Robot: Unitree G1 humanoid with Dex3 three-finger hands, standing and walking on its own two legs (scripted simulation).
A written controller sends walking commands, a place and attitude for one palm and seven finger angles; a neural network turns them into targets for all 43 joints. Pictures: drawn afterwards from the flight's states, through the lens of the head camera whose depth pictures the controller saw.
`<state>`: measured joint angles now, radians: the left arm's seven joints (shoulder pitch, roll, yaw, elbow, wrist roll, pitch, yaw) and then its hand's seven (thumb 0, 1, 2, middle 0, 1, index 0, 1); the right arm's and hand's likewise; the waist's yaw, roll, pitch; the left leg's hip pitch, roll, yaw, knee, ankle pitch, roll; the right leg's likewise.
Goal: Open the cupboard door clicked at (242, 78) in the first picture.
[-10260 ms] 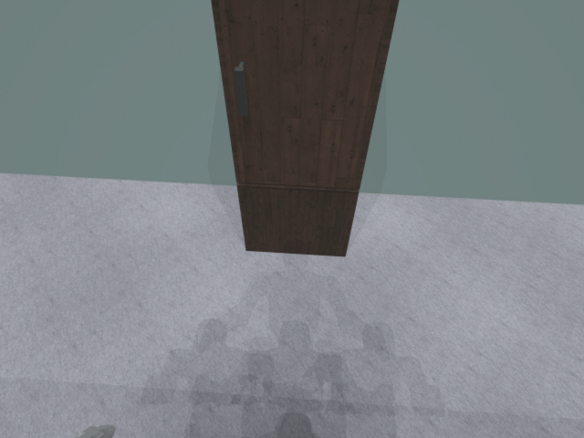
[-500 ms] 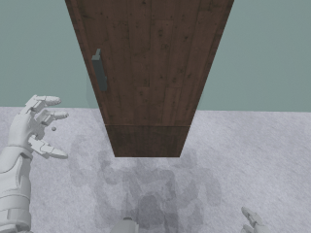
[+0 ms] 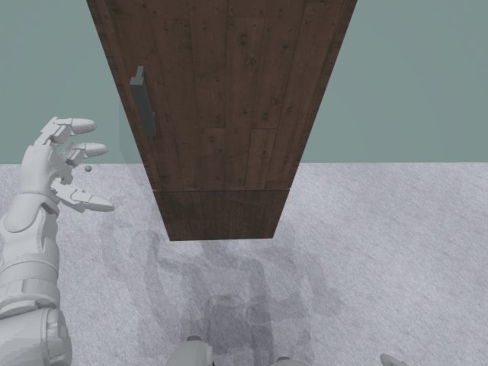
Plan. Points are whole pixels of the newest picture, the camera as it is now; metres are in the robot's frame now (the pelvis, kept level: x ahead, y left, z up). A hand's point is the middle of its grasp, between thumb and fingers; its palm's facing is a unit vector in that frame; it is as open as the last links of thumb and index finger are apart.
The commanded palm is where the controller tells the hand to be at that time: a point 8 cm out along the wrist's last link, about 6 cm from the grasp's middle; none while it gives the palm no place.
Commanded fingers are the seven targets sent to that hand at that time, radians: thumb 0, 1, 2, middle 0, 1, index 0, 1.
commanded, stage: move the hooked fingers beside the handle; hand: left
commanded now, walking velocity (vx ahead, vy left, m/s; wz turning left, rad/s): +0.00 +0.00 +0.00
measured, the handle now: (145, 102) +0.58 +0.20 +0.07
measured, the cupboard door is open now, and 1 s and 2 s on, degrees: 0 0 0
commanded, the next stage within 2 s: slide the fingers in behind the handle in 1.48 s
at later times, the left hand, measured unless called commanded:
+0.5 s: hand (107, 132) +0.48 +0.25 +0.08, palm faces +0.07 -1.00 +0.00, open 14.0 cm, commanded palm +0.47 +0.29 +0.07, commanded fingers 0.00 -0.50 0.30 -0.30 -1.20 -0.30 -1.20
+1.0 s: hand (113, 122) +0.52 +0.25 +0.06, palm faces +0.08 -1.00 -0.01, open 14.0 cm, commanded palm +0.50 +0.28 +0.06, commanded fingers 0.00 -0.50 0.30 -0.30 -1.20 -0.30 -1.20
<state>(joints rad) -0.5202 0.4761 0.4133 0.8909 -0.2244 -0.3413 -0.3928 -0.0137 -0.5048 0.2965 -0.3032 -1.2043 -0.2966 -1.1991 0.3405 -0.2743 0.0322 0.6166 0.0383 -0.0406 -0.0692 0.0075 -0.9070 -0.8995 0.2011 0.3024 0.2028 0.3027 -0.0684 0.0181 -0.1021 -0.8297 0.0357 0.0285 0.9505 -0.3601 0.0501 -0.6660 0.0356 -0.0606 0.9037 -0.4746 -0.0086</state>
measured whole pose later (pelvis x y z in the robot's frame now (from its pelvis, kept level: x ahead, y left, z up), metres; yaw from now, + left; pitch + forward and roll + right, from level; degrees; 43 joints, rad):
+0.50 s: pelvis +0.00 +0.00 -0.01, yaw -1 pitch +19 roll -4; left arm -0.83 0.62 0.47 1.19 -0.13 -0.39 -0.35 -0.01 -0.50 0.30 -0.30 -1.20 -0.30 -1.20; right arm 0.40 -0.28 0.04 0.65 0.02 0.04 -0.06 0.00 -0.91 -0.90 0.20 0.30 0.20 0.30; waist -0.14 0.02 -0.10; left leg -0.98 0.06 0.02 1.03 -0.38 0.05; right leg -0.81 0.06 -0.06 0.97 -0.49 -0.01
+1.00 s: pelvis +0.01 +0.00 -0.02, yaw -3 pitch +22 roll -5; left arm -0.88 0.67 0.51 1.19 -0.09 -0.36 -0.34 -0.01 -0.50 0.30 -0.30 -1.20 -0.30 -1.20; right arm 0.43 -0.27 0.04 0.63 0.00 0.10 -0.04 0.00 -0.91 -0.90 0.20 0.30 0.20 0.30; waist -0.17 0.02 -0.10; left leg -1.04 0.07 0.02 1.05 -0.41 0.05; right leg -0.86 0.07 -0.06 0.97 -0.50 -0.01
